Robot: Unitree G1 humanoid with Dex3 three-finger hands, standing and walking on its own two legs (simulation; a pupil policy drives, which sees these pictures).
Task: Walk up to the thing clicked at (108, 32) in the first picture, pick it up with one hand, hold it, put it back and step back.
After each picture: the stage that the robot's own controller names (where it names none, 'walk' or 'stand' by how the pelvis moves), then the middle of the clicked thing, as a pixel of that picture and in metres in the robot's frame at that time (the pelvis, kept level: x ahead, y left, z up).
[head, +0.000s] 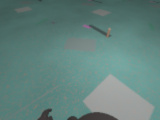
stand; (108, 33) +2.26 -0.47 -0.66
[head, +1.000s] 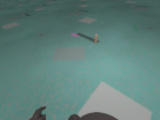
walk; (95, 39) +2.16 +0.00 -0.63
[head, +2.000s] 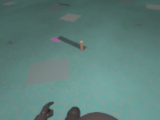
walk; (81, 46) +1.52 +0.26 -0.64
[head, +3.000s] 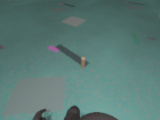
walk; (83, 62) +1.01 +0.17 -0.64
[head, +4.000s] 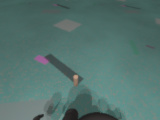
walk; (75, 80) +0.62 +0.18 -0.63
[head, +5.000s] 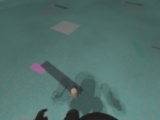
stand; (74, 94) +0.41 +0.18 -0.63
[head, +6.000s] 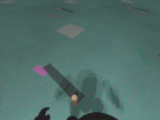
stand; (74, 100) +0.35 +0.16 -0.65
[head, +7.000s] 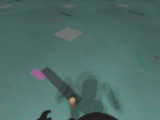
stand; (72, 103) +0.34 +0.18 -0.66
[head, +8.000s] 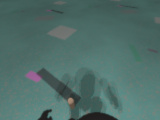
stand; (71, 103) +0.32 +0.21 -0.66
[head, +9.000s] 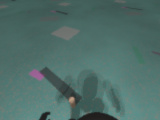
stand; (72, 102) +0.34 +0.20 -0.66
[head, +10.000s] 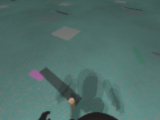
stand; (72, 103) +0.33 +0.20 -0.66
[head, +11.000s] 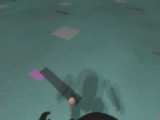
go down; (72, 103) +0.33 +0.20 -0.66
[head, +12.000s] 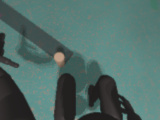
go down; (60, 61) +0.43 +0.21 -0.27
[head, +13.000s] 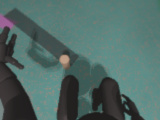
approach; (65, 63) +0.43 +0.20 -0.27
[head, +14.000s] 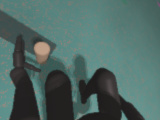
close in; (42, 55) +0.42 +0.24 -0.17
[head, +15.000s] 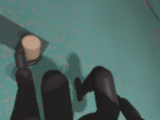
close; (32, 52) +0.43 +0.26 -0.16
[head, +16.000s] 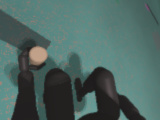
lift; (36, 59) +0.38 +0.25 -0.17
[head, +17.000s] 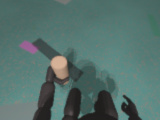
lift; (62, 72) +0.32 +0.19 +0.03
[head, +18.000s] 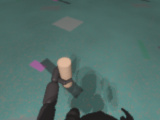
hold; (66, 74) +0.32 +0.17 +0.06
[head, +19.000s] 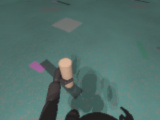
hold; (67, 74) +0.33 +0.17 +0.04
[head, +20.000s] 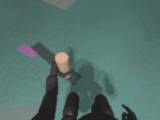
crouch; (64, 67) +0.38 +0.18 -0.01
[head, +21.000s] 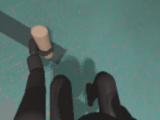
lower; (44, 45) +0.49 +0.24 -0.07
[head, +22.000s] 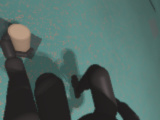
lower; (22, 44) +0.47 +0.27 -0.18
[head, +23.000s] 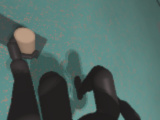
lower; (27, 47) +0.45 +0.27 -0.17
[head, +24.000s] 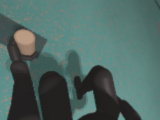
lower; (27, 48) +0.45 +0.27 -0.17
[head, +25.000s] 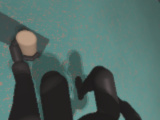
lower; (29, 49) +0.44 +0.27 -0.17
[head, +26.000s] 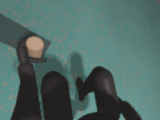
open; (35, 52) +0.44 +0.25 -0.17
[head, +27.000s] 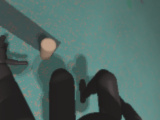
stand; (46, 51) +0.43 +0.24 -0.19
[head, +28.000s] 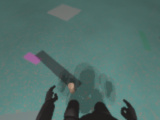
stand; (71, 88) +0.38 +0.17 -0.53
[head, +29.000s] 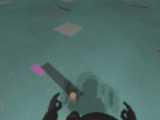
stand; (73, 98) +0.38 +0.17 -0.60
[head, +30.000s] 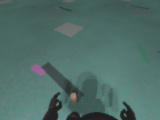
stand; (73, 99) +0.37 +0.17 -0.60
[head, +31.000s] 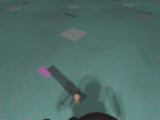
stand; (77, 100) +0.40 +0.16 -0.65
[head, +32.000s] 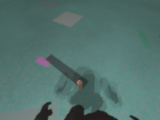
walk; (80, 85) +0.47 +0.13 -0.63
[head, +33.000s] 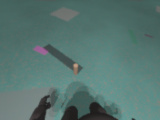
walk; (75, 69) +0.72 +0.17 -0.63
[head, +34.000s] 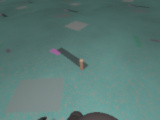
stand; (81, 64) +1.02 +0.24 -0.64
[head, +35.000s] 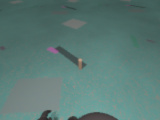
stand; (80, 64) +1.01 +0.19 -0.66
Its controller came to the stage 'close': yes
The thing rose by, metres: 0.69
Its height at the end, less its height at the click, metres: +0.00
